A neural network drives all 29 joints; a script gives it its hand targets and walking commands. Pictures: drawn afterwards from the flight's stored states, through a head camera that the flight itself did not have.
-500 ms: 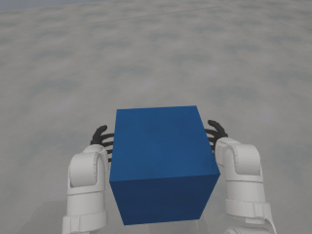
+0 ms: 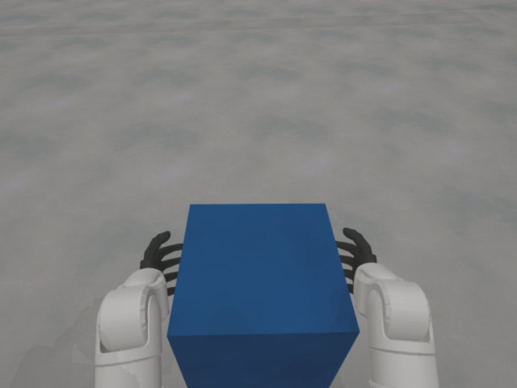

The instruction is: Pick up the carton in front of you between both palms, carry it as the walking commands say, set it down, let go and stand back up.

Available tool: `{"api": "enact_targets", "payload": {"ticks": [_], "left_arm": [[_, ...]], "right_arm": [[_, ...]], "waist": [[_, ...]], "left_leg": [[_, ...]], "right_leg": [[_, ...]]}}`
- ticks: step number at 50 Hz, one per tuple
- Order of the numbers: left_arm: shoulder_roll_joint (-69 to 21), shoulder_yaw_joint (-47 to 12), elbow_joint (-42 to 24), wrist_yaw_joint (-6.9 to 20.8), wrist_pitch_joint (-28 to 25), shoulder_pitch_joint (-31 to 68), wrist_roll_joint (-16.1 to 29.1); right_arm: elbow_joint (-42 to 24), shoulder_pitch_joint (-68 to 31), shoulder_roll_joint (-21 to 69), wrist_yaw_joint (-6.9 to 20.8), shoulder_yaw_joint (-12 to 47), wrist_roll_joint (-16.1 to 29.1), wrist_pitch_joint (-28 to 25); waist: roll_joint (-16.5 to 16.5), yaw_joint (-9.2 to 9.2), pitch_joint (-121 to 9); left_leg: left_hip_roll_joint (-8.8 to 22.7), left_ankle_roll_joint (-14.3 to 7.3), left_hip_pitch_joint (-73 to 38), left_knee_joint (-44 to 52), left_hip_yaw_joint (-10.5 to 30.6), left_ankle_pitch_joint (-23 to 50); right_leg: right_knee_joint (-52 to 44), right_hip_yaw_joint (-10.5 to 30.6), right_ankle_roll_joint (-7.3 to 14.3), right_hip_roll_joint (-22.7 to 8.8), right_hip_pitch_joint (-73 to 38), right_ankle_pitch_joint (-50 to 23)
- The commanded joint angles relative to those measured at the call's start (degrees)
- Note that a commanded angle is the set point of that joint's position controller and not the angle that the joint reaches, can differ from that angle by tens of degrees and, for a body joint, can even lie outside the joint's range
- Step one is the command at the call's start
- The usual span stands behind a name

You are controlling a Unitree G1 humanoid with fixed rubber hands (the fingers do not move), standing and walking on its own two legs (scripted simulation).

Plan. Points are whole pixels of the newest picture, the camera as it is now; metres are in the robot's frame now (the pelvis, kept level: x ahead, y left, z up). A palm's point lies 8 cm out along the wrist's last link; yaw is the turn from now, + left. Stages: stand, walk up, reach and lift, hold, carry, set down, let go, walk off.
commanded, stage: carry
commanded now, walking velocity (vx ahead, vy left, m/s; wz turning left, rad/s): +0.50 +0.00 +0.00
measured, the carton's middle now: (258, 304) +0.26 -0.01 +0.00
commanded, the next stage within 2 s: none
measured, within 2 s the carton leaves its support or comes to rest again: neither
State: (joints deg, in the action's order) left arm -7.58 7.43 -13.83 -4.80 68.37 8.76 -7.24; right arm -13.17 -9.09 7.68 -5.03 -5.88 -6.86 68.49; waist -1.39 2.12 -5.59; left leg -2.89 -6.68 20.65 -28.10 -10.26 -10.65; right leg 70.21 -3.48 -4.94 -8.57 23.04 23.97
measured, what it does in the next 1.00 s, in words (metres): walks ahead: right foot, then left foot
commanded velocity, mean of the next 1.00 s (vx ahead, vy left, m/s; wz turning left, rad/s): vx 0.50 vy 0.00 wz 0.00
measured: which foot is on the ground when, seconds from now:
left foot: down 0.00-0.40, up 0.42-0.86, down 0.88-1.00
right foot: up 0.00-0.36, down 0.38-0.92, up 0.94-1.00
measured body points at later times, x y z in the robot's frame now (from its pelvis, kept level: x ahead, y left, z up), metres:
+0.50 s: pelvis +0.32 -0.05 +0.00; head +0.31 -0.06 +0.45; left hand +0.58 +0.14 +0.09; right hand +0.62 -0.16 +0.08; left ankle +0.17 +0.05 -0.64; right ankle +0.39 -0.12 -0.73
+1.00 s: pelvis +0.65 +0.04 +0.00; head +0.66 +0.05 +0.45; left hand +0.91 +0.21 +0.05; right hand +0.93 -0.09 +0.06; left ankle +0.70 +0.12 -0.73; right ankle +0.50 -0.10 -0.63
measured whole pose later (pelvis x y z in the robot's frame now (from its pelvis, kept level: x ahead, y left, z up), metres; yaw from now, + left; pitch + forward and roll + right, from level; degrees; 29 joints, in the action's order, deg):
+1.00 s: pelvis +0.65 +0.04 +0.00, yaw +4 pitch +4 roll +0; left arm -7.5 7.3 -16.5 -4.8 67.9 8.0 -7.1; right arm -14.6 -9.0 7.7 -4.8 -5.2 -6.7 67.5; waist -1.2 0.9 -3.4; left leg 2.9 -3.6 22.6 -27.1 -13.5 -8.7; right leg 64.9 -3.7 -0.5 -4.4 19.3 22.8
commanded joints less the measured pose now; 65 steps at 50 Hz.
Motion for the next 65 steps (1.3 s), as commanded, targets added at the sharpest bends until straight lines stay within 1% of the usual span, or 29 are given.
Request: {"api": "enact_targets", "payload": {"ticks": [1,3,6,14,16,18,19,20,21,22,24,25,27,31,35,40,42,43,44,45,46,47,48,49,50,51,53,58,65], "left_arm": [[-55.31,-41.68,-2.19,14.86,-1.39,25.06,22.58],[-55.72,-42.56,-2.05,14.58,-2.15,23.42,22.33],[-55.42,-43.87,-3.10,14.65,-2.62,23.45,23.07],[-47.86,-43.29,-8.29,14.34,0.36,24.78,24.69],[-46.39,-42.30,-8.01,14.21,1.46,24.42,24.34],[-45.60,-41.01,-6.97,14.07,2.20,23.48,23.70],[-45.21,-40.19,-6.27,14.06,2.41,23.16,23.11],[-44.81,-39.06,-4.91,14.06,2.34,23.08,22.28],[-46.41,-38.72,-3.42,14.02,2.13,22.43,22.31],[-48.30,-38.81,-4.07,14.12,2.04,22.94,22.68],[-51.99,-40.22,-5.26,14.58,1.31,25.78,23.66],[-53.07,-40.84,-5.83,14.84,0.95,27.03,24.24],[-53.40,-41.40,-5.93,15.23,0.39,27.20,24.87],[-51.31,-42.04,-7.97,15.72,0.45,26.85,26.01],[-48.81,-41.25,-7.24,15.58,1.25,24.11,25.13],[-48.20,-40.37,-5.22,15.27,1.67,22.77,23.47],[-48.75,-40.63,-5.04,15.22,1.56,23.00,23.36],[-49.02,-40.89,-5.21,15.21,1.48,23.41,23.38],[-49.17,-41.28,-5.32,15.25,1.39,23.50,23.33],[-49.66,-42.14,-6.56,15.30,1.48,25.15,23.92],[-50.23,-43.16,-7.98,15.47,1.33,26.87,24.65],[-51.87,-43.73,-7.55,15.53,0.62,27.91,24.79],[-53.21,-43.76,-7.70,15.57,-0.22,27.58,24.90],[-54.29,-44.12,-7.94,15.48,-0.97,27.11,24.93],[-55.67,-44.28,-7.54,15.30,-1.53,26.26,24.89],[-56.14,-44.39,-7.25,15.06,-2.06,24.92,24.52],[-56.39,-44.54,-6.43,14.46,-2.97,21.29,23.28],[-54.40,-44.84,-8.29,13.45,-3.38,19.80,22.08],[-46.64,-43.16,-11.03,13.45,0.85,22.10,23.70]], "right_arm": [[-3.87,-27.11,55.62,15.94,41.58,25.23,-1.41],[-2.90,-24.13,55.22,16.25,41.13,24.57,-2.06],[-3.28,-22.43,54.23,16.18,40.68,23.64,-2.66],[-7.42,-21.65,47.86,14.03,39.08,21.89,-0.28],[-7.75,-22.26,46.56,13.77,38.98,21.99,0.84],[-8.47,-23.71,45.49,13.76,39.30,22.50,1.86],[-8.88,-24.74,44.72,13.83,39.45,22.74,2.32],[-9.99,-27.43,45.12,13.94,40.51,23.72,3.03],[-10.11,-28.70,46.09,14.31,40.98,24.27,3.33],[-8.67,-29.60,48.02,14.58,41.32,24.60,3.01],[-7.96,-29.40,50.75,14.88,41.38,24.63,1.89],[-7.65,-28.97,51.66,14.77,41.43,24.15,1.39],[-7.05,-27.80,52.94,14.29,41.77,23.19,0.66],[-7.65,-25.31,52.42,13.16,41.23,21.69,0.03],[-7.31,-23.27,50.41,12.73,40.73,21.13,0.86],[-6.95,-24.37,49.50,13.57,40.91,22.20,1.75],[-6.59,-24.64,49.85,13.97,40.67,22.53,1.72],[-5.71,-23.54,50.21,14.14,40.32,22.46,1.54],[-5.01,-22.77,50.19,14.31,39.82,22.24,1.24],[-4.17,-22.04,49.98,14.56,39.14,21.54,0.73],[-2.78,-21.67,51.78,14.74,39.34,21.73,-0.13],[-4.57,-22.51,53.28,14.90,39.79,23.05,-0.60],[-5.77,-23.42,55.19,15.02,40.33,23.63,-1.24],[-6.49,-23.87,56.49,15.08,40.75,23.78,-1.91],[-7.08,-24.18,57.19,15.08,41.05,23.93,-2.36],[-7.29,-23.81,57.39,15.15,41.44,24.18,-2.70],[-7.52,-21.39,56.57,15.58,41.62,24.37,-3.08],[-9.27,-20.08,52.90,16.49,41.72,24.75,-3.01],[-10.61,-20.38,45.67,14.61,39.55,22.81,0.30]], "waist": [[5.52,-2.28,-15.03],[7.84,-2.04,-13.37],[6.96,-1.60,-10.39],[8.34,-0.64,-4.50],[9.26,-0.77,-4.57],[8.02,-2.30,-9.54],[4.43,-3.32,-14.30],[-9.60,-3.64,-19.71],[-18.95,-3.62,-19.46],[-13.33,-3.34,-18.37],[-2.26,-2.86,-16.14],[-1.51,-2.57,-14.82],[-4.29,-2.59,-13.92],[-5.15,-2.63,-10.43],[-5.72,-2.91,-7.28],[-7.67,-3.28,-3.04],[-8.68,-3.02,-4.48],[-7.33,-2.03,-7.57],[-4.21,-1.10,-12.23],[7.54,-0.27,-18.53],[21.91,-0.27,-21.30],[16.72,-0.69,-19.41],[11.58,-0.35,-19.31],[5.80,-0.63,-18.10],[4.49,-1.23,-17.48],[5.92,-1.48,-17.37],[8.63,-1.63,-16.51],[9.78,-1.43,-9.73],[10.78,-1.07,-2.96]], "left_leg": [[15.68,-4.72,-14.85,15.33,18.16,5.92],[15.11,-4.88,-14.86,18.73,16.54,3.28],[15.34,-3.91,-19.06,20.72,15.74,6.07],[14.85,-2.10,-26.04,17.31,12.02,19.61],[14.78,-0.79,-25.30,14.19,10.59,26.23],[12.21,1.69,-20.58,1.28,5.53,36.10],[10.24,3.79,-12.43,-10.28,3.45,27.87],[5.16,6.46,3.07,-28.71,2.42,11.86],[-0.92,6.33,15.64,-38.63,5.99,-13.42],[3.86,4.76,18.11,-45.01,10.78,-14.60],[8.60,3.97,17.56,-42.28,11.27,-9.12],[10.03,4.51,15.63,-37.63,11.41,-6.37],[9.64,5.55,13.28,-31.99,8.76,-3.37],[9.48,7.80,15.74,-19.00,5.40,1.71],[8.26,7.99,15.96,-8.59,2.08,7.53],[6.71,5.99,13.32,-0.88,-0.95,9.17],[5.10,4.86,5.96,1.28,-3.00,7.44],[2.45,4.56,-3.49,3.52,-5.98,5.96],[3.51,4.25,-16.69,3.00,-4.25,3.30],[18.23,-1.10,-31.16,6.14,18.54,-4.27],[27.02,-7.50,-39.46,14.34,38.84,0.17],[27.31,-7.52,-39.23,13.62,35.60,10.36],[25.63,-6.33,-36.49,11.59,29.74,16.60],[24.47,-3.90,-32.10,11.63,24.65,19.56],[23.28,-1.78,-28.29,13.24,20.99,16.79],[22.25,-0.35,-26.18,14.58,17.65,13.92],[20.96,-0.25,-24.55,17.03,13.75,11.32],[17.71,0.09,-24.29,19.51,6.09,11.47],[17.33,1.77,-24.89,16.36,1.74,18.99]], "right_leg": [[-8.72,1.87,1.63,-1.35,7.15,-5.42],[-17.25,-0.37,1.02,-0.53,7.93,-7.69],[-28.72,-1.94,0.25,0.12,11.45,-14.45],[-39.17,-5.32,2.70,3.15,13.59,-21.45],[-42.46,-6.73,4.15,4.40,7.75,-21.02],[-46.16,-11.42,5.15,8.86,-9.59,-18.15],[-45.84,-7.60,5.48,5.30,-22.80,-15.66],[-50.18,18.71,11.99,-10.86,-34.62,-5.80],[-57.09,35.07,16.68,-16.68,-38.61,-13.20],[-55.68,29.69,16.29,-16.26,-36.77,-17.61],[-55.89,19.30,13.35,-13.06,-28.24,-18.29],[-57.97,15.13,11.51,-11.41,-24.03,-15.11],[-60.70,9.36,10.84,-9.46,-20.64,-11.98],[-64.13,4.23,12.01,-8.20,-21.40,-13.17],[-62.37,-0.97,11.07,-5.73,-24.93,-24.31],[-59.34,-3.83,10.14,-5.41,-28.42,-33.43],[-53.41,-5.83,8.86,-5.25,-28.60,-42.80],[-44.95,-8.90,7.49,-3.47,-26.44,-47.36],[-34.35,-10.28,5.85,-1.47,-19.47,-43.25],[-17.21,-9.06,3.05,2.14,-4.61,-29.20],[-3.17,-6.07,1.49,10.01,10.41,-1.41],[4.52,0.30,3.41,7.44,15.83,2.77],[5.77,2.66,5.03,4.71,16.82,1.41],[2.14,3.30,5.66,2.42,15.78,-1.79],[-3.28,3.76,5.67,0.87,13.63,-4.55],[-7.02,2.61,5.39,0.84,11.57,-6.51],[-12.76,0.06,4.67,1.79,10.42,-8.60],[-30.03,-4.49,3.08,2.77,12.39,-16.69],[-42.20,-8.66,5.62,4.49,6.37,-22.29]]}}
